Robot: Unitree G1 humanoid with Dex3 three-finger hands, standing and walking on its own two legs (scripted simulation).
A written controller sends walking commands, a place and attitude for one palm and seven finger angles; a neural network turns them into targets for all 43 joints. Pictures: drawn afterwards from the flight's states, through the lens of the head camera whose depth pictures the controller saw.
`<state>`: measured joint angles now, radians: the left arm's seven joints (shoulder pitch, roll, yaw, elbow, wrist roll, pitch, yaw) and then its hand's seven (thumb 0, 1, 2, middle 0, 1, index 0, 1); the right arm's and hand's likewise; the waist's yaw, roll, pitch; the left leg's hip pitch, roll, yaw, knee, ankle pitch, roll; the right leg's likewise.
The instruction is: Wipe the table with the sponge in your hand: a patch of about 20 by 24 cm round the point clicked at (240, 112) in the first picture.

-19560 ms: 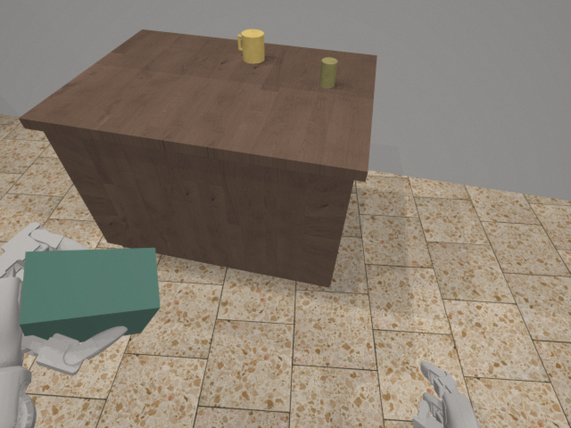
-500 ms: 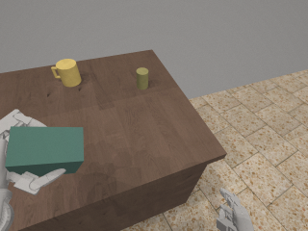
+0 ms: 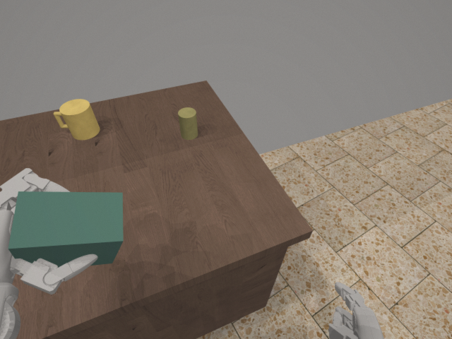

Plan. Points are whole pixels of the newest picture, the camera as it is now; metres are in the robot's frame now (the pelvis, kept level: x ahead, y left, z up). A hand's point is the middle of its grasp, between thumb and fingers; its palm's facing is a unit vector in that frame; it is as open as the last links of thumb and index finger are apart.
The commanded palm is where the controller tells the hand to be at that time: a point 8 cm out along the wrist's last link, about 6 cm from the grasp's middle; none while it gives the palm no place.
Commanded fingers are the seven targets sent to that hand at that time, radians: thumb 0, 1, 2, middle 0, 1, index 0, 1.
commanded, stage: shuffle to correct the standing spot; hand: left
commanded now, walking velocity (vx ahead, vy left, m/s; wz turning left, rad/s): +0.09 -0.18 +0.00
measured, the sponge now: (87, 232) +0.23 +0.20 +0.15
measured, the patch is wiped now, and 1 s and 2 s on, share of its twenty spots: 0.00 0.00 0.00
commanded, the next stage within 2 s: none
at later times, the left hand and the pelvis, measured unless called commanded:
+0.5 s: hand (62, 234) +0.21 +0.23 +0.17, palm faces +0.32 -0.88 -0.36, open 10.5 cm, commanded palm +0.16 +0.27 +0.18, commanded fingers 0.00 0.10 1.30 -1.20 -1.60 -1.20 -1.60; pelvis +0.00 -0.01 +0.00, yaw +0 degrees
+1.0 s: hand (59, 230) +0.22 +0.23 +0.16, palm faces +0.32 -0.87 -0.37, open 10.5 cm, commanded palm +0.16 +0.28 +0.18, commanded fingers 0.00 0.10 1.30 -1.20 -1.60 -1.20 -1.60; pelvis +0.01 +0.00 +0.00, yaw +0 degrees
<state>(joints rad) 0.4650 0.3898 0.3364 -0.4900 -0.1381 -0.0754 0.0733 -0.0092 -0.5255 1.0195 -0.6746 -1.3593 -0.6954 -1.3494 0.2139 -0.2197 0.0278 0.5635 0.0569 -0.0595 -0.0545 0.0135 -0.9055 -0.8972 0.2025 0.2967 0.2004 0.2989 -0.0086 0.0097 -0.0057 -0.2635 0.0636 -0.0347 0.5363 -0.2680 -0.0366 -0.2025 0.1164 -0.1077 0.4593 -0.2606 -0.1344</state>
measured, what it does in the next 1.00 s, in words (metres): stands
